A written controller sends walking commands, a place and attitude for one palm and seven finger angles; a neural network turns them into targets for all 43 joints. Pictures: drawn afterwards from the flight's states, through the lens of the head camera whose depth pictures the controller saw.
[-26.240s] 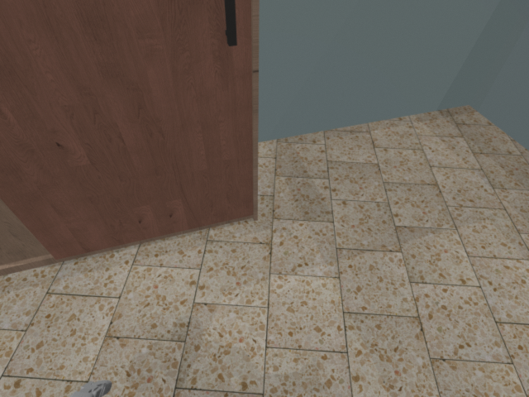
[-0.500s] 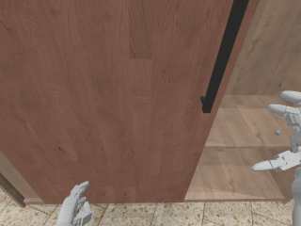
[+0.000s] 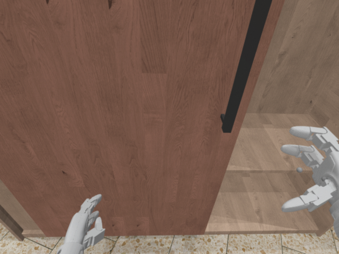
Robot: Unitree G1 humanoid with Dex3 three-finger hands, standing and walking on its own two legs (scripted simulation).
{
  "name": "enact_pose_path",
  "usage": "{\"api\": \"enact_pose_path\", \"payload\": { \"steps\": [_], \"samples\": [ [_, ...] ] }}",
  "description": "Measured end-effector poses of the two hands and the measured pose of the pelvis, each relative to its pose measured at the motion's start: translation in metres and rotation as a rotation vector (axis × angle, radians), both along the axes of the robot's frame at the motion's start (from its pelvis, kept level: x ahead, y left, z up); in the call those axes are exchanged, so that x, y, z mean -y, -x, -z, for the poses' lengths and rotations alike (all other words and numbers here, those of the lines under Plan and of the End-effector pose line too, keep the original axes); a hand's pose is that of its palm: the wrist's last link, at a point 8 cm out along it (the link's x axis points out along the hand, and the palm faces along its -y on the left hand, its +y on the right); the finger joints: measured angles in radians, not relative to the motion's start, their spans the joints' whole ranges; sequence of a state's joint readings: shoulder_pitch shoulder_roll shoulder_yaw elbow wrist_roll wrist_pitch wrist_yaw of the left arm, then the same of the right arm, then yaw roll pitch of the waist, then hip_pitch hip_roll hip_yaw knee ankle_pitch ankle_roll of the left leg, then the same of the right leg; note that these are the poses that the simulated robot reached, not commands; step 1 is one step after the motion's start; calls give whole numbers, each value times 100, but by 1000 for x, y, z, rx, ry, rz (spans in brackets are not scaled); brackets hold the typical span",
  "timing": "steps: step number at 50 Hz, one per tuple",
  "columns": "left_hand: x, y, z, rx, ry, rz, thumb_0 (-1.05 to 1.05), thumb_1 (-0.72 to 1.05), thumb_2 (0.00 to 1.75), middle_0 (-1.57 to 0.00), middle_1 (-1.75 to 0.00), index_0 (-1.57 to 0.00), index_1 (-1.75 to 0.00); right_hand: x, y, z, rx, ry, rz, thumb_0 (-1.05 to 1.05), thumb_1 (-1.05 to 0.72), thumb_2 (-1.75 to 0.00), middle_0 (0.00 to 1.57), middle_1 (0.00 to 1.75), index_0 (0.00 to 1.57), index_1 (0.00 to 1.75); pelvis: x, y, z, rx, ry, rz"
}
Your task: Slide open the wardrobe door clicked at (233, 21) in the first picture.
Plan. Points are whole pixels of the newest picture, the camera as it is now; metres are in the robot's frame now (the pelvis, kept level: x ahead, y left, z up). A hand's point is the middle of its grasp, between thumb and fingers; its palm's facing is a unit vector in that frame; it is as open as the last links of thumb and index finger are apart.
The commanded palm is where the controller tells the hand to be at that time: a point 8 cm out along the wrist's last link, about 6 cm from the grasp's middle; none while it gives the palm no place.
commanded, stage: draw the hand back to the body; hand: right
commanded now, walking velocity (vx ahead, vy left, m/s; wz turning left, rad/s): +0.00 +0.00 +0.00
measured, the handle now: (239, 70) +0.44 -0.17 +0.28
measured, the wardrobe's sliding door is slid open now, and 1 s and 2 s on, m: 0.69 0.69 0.69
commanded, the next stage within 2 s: step back with the hand held close in 1.04 s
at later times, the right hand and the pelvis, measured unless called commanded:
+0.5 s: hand (303, 169) +0.23 -0.26 +0.17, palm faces +0.41 +0.84 -0.35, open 10.4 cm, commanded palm +0.18 -0.30 +0.18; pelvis +0.02 -0.01 +0.01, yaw +2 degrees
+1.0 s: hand (306, 174) +0.22 -0.26 +0.17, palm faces +0.44 +0.83 -0.34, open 7.5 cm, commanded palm +0.17 -0.29 +0.18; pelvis +0.03 +0.00 +0.01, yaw +1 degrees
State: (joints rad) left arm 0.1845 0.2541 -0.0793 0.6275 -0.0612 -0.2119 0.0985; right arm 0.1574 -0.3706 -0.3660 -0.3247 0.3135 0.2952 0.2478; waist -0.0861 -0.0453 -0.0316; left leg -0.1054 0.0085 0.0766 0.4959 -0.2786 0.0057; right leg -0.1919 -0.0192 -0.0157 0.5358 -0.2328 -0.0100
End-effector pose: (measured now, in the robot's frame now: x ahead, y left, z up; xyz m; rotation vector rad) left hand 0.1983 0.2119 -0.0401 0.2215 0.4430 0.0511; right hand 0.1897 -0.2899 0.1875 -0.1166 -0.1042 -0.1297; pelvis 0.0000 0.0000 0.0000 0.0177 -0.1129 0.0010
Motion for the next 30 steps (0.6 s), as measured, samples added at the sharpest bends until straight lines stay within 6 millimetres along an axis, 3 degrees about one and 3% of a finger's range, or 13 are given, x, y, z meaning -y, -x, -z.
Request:
{"api": "enact_pose_path", "payload": {
  "steps": [4, 9, 19, 30],
  "samples": [
    [3, 2, 3, -29, -19, 21, 1, 90, 89, -21, -30, -21, -30, 5, 6, -7, 109, 135, 184, -1, 42, -26, 25, 108, 25, 107, 0, 2, -1, -3, -3, -5],
    [3, 13, 16, -118, -26, 16, 1, 90, 89, -21, -30, -21, -30, 8, 12, -4, 158, 189, 282, -1, 27, -33, 25, 99, 24, 98, 1, 0, -4, -5, 1, -11],
    [-4, 24, 32, -224, -25, -36, 1, 90, 89, -21, -30, -21, -30, 5, 5, 1, 131, 258, 277, -1, -8, -50, 24, 78, 23, 78, 5, -15, -7, -3, 7, -26],
    [-10, 4, 24, -200, -29, -58, 1, 90, 89, -21, -30, -21, -30, 10, 7, 3, 88, 296, 286, 0, -47, -69, 23, 55, 22, 55, 6, -27, -8, -11, 9, -35]
  ]
}}
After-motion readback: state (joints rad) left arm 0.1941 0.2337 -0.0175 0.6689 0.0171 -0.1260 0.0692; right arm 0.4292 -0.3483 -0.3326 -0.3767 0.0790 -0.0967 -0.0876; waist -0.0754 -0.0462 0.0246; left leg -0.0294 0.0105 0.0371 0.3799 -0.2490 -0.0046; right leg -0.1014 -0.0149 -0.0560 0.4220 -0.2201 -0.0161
